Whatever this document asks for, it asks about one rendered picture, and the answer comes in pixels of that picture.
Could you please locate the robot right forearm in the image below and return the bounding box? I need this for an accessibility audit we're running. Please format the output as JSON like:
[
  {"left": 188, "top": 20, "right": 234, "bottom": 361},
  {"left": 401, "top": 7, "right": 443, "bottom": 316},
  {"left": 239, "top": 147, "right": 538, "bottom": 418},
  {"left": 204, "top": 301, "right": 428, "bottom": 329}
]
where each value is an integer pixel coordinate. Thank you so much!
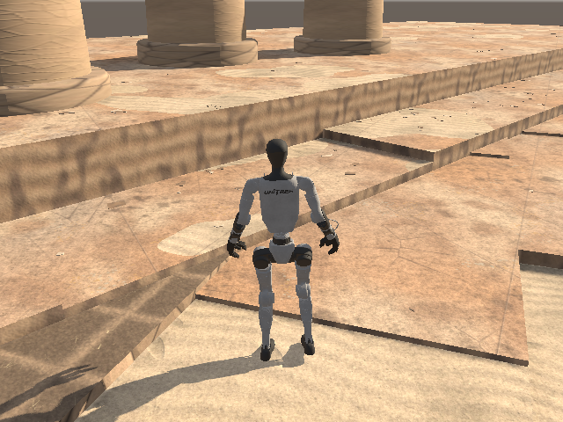
[{"left": 317, "top": 209, "right": 336, "bottom": 240}]

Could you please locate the robot left forearm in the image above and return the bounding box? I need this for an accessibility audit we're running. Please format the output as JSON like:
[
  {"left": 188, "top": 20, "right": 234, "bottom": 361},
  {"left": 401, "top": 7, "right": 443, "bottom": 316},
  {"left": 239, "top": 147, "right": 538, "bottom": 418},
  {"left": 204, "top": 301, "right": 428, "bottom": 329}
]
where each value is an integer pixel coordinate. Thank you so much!
[{"left": 229, "top": 212, "right": 245, "bottom": 244}]

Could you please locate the robot right hand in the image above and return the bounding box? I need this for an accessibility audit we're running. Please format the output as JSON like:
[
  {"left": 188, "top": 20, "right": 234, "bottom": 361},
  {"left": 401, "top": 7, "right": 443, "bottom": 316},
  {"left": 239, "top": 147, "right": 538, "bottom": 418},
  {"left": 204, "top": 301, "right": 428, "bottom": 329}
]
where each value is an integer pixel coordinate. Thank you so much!
[{"left": 319, "top": 234, "right": 340, "bottom": 255}]

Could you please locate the left robot shin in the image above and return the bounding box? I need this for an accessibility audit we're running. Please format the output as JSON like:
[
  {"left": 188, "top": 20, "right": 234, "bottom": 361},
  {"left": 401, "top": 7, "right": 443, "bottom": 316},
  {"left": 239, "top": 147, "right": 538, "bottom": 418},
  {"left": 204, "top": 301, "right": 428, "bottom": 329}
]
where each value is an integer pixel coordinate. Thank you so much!
[{"left": 259, "top": 292, "right": 273, "bottom": 349}]

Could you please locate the robot left hand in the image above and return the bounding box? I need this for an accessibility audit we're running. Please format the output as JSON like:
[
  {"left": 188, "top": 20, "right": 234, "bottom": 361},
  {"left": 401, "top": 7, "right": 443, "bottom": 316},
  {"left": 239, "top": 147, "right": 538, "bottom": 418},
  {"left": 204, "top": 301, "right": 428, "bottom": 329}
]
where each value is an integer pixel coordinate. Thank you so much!
[{"left": 227, "top": 240, "right": 246, "bottom": 258}]

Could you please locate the robot torso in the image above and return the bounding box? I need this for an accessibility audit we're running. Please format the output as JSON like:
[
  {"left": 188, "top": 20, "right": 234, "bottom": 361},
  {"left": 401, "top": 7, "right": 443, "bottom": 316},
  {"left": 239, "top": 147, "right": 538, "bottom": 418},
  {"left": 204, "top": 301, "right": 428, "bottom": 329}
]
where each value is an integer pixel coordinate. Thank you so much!
[{"left": 259, "top": 172, "right": 300, "bottom": 264}]

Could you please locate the robot right upper arm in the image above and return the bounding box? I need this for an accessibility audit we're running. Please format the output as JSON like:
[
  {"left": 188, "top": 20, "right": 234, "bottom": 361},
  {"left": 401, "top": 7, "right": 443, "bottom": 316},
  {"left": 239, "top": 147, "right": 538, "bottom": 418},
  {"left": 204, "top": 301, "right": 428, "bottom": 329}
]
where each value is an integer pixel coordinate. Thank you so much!
[{"left": 296, "top": 176, "right": 325, "bottom": 223}]

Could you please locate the robot left upper arm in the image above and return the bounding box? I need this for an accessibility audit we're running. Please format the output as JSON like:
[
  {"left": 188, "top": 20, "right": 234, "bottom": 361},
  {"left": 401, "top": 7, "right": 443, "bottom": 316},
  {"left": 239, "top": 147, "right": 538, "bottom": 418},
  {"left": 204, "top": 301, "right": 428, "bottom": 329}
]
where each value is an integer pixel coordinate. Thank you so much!
[{"left": 237, "top": 178, "right": 260, "bottom": 225}]

